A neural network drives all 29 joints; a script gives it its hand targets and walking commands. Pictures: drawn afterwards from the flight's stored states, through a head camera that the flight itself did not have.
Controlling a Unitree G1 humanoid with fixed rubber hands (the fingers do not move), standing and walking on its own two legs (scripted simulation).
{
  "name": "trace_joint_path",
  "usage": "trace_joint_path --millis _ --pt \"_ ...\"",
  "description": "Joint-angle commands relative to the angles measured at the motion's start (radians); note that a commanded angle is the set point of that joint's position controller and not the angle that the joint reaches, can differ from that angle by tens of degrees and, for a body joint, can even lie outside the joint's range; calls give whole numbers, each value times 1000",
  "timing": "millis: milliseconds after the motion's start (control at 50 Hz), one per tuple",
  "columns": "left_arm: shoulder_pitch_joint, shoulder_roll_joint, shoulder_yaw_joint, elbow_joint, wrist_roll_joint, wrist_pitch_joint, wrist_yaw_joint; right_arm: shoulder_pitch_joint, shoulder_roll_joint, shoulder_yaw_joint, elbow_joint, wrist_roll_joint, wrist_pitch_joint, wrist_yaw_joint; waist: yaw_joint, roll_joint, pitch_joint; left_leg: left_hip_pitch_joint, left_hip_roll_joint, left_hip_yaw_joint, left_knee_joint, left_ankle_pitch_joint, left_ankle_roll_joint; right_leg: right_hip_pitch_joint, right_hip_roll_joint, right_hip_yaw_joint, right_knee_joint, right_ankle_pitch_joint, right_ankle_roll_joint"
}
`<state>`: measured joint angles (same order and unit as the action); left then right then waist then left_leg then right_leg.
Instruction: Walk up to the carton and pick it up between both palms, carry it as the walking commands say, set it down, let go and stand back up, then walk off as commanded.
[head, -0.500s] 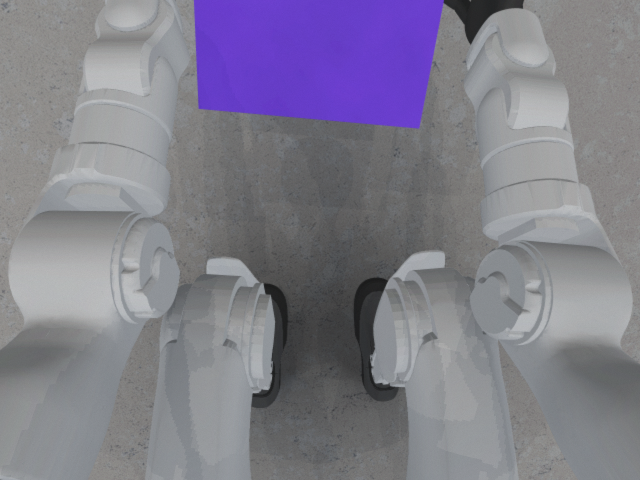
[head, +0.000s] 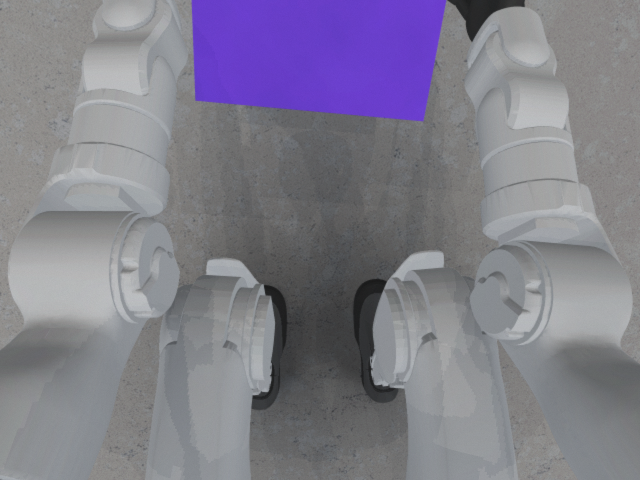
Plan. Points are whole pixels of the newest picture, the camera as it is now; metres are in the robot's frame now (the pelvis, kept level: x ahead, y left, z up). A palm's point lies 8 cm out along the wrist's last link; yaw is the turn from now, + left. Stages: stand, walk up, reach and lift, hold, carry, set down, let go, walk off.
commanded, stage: set down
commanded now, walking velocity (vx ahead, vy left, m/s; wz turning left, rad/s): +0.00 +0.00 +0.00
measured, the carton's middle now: out of the picture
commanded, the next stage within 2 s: none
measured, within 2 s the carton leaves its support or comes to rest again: rests again in 0.46 s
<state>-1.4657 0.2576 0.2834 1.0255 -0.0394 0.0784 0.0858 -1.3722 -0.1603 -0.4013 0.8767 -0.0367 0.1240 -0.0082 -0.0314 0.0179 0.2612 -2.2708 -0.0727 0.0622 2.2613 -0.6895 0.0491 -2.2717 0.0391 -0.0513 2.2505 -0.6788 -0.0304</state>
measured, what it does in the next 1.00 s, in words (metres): stands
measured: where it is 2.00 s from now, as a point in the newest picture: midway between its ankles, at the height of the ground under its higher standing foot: (320, 362)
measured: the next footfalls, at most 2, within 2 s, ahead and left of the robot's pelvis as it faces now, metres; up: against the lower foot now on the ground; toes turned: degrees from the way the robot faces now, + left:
none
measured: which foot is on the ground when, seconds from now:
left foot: down 0.00-1.00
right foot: down 0.00-1.00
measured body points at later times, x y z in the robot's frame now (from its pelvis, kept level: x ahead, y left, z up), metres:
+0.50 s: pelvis +0.00 +0.00 +0.00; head +0.37 +0.00 +0.25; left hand +0.52 +0.16 -0.21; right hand +0.51 -0.19 -0.20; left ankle +0.08 +0.09 -0.33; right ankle +0.08 -0.10 -0.33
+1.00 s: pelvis -0.03 +0.00 -0.01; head +0.34 -0.01 +0.23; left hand +0.53 +0.16 -0.17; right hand +0.52 -0.20 -0.18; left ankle +0.08 +0.09 -0.33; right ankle +0.08 -0.10 -0.33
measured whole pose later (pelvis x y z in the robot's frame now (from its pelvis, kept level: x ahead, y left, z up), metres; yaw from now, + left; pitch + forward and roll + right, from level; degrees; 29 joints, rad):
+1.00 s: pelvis -0.03 +0.00 -0.01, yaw +0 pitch +29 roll -1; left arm -1.42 0.39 0.02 0.91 -0.26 0.20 0.16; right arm -1.40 -0.37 -0.14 0.92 0.28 0.17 -0.13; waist -0.03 0.02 0.53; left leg -2.17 -0.07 0.06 2.28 -0.61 0.05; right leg -2.17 0.04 -0.05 2.27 -0.60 -0.03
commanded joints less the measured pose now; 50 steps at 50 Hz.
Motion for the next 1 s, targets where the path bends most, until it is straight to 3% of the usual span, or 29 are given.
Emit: trace_joint_path --millis 0,80,100,120,200,300,340,360,380,400,420,440,460,480,500,520,540,560,580,600,640,660,720,780,820,860,880,920,980 --pt "-47 -924 -217 156 109 134 -233 -51 832 261 218 -86 128 223 -44 23 -852 460 -58 -81 -197 426 -28 470 76 56 -179 440 34" --pt "-18 -889 -213 168 104 128 -227 -44 777 239 215 -91 118 212 -67 36 -850 461 -55 -82 -192 432 -28 471 74 50 -177 435 36" --pt "-11 -853 -198 175 109 125 -221 -37 755 248 218 -92 113 203 -40 21 -851 470 -58 -79 -187 442 -34 500 72 57 -180 453 40" --pt "-22 -857 -212 142 100 117 -217 -28 759 246 212 -83 107 200 -57 32 -838 428 -56 -72 -187 439 -30 501 76 59 -176 468 34" --pt "41 -702 -192 151 98 101 -183 14 623 208 220 -85 92 169 -42 35 -868 499 -45 -82 -194 471 -35 492 68 48 -173 452 52" --pt "110 -397 -162 149 94 54 -96 102 312 160 244 -46 33 69 -27 46 -916 534 -20 -88 -196 507 -53 544 54 51 -180 497 53" --pt "150 -188 -142 105 77 12 -41 95 70 156 153 -9 -22 -7 -5 50 -953 520 -20 -83 -187 553 -65 576 50 70 -186 559 51" --pt "116 -85 -142 48 46 -7 -15 68 -26 170 88 22 -56 -45 -25 4 -1048 534 -19 -92 -177 559 -58 639 47 61 -177 586 56" --pt "64 -25 -176 -23 11 -27 10 26 -78 176 36 67 -87 -70 -44 19 -1154 571 -3 -105 -176 629 -65 677 42 54 -166 659 54" --pt "11 -1 -205 -109 -22 -53 31 -18 -74 209 2 109 -110 -91 -21 26 -1248 615 -5 -109 -158 706 -64 692 38 64 -149 720 46" --pt "-49 50 -218 -177 -70 -64 45 -87 -122 225 -87 147 -129 -108 -39 -12 -1379 671 -7 -117 -127 758 -57 750 40 71 -138 803 48" --pt "-104 99 -226 -266 -105 -77 61 -96 -131 239 -128 190 -133 -117 -30 -23 -1449 721 -6 -123 -130 786 -48 782 37 70 -125 834 48" --pt "-159 157 -216 -312 -109 -81 75 -103 -122 261 -88 223 -121 -119 -9 -21 -1490 751 -4 -120 -130 791 -44 819 41 81 -124 862 46" --pt "-178 167 -242 -359 -146 -77 82 -89 -170 263 -92 250 -118 -119 -24 30 -1572 879 -1 -118 -122 801 -44 794 44 72 -121 821 47" --pt "-195 118 -299 -355 -193 -67 79 -85 -157 317 -38 291 -108 -112 -34 31 -1600 960 0 -119 -124 822 -48 755 37 54 -125 773 42" --pt "-250 110 -329 -405 -227 -55 76 -150 -169 361 -73 323 -103 -112 -58 0 -1660 961 2 -112 -130 769 -51 834 36 51 -133 765 36" --pt "-271 102 -372 -398 -258 -41 77 -233 -178 406 -126 372 -95 -106 -21 40 -1711 1003 10 -101 -129 750 -51 841 28 57 -135 735 23" --pt "-318 99 -411 -428 -290 -27 74 -277 -195 422 -146 395 -80 -107 -55 31 -1768 1021 10 -103 -127 721 -52 861 26 60 -143 713 14" --pt "-336 107 -431 -336 -317 -9 65 -310 -204 455 -101 414 -63 -103 -66 11 -1705 988 12 -94 -123 694 -45 909 19 55 -148 721 17" --pt "-357 107 -431 -411 -337 -12 62 -348 -222 456 -193 417 -67 -104 -62 0 -1731 973 8 -79 -101 737 -47 951 19 67 -135 785 20" --pt "-364 212 -361 -371 -313 -1 68 -466 -289 432 -288 415 -61 -120 -7 -31 -1655 905 12 -75 -118 625 -34 923 14 75 -153 680 30" --pt "-352 287 -302 -266 -291 9 71 -467 -353 355 -243 384 -49 -132 -10 -49 -1518 800 13 -73 -126 525 -23 869 11 81 -164 589 32" --pt "-343 301 -250 -127 -261 25 63 -442 -355 352 -78 371 -33 -128 10 -60 -1350 698 30 -79 -141 382 -12 809 -9 96 -172 447 35" --pt "-353 316 -223 -88 -238 27 55 -454 -359 329 -31 343 -30 -127 9 -85 -1341 658 35 -80 -151 366 -10 820 -23 89 -175 438 38" --pt "-327 317 -209 -98 -202 31 64 -381 -339 305 9 333 -21 -126 14 -42 -1388 735 34 -80 -167 400 -13 821 -21 79 -181 465 37" --pt "-307 300 -205 -165 -210 36 67 -344 -348 292 -14 307 -21 -131 -23 -56 -1456 755 24 -78 -176 417 -19 863 -20 73 -200 487 31" --pt "-348 304 -214 -269 -218 45 72 -350 -347 289 -67 316 -9 -134 -30 -23 -1595 853 20 -76 -186 462 -21 921 -16 61 -200 537 29" --pt "-339 336 -212 -389 -209 65 87 -365 -381 266 -251 322 5 -151 -27 -21 -1780 993 7 -61 -196 533 -19 978 -1 37 -218 575 35" --pt "-295 327 -182 -458 -199 117 103 -288 -385 265 -300 318 60 -153 -27 -4 -1877 1065 -1 -44 -234 545 -20 1045 4 31 -247 594 32"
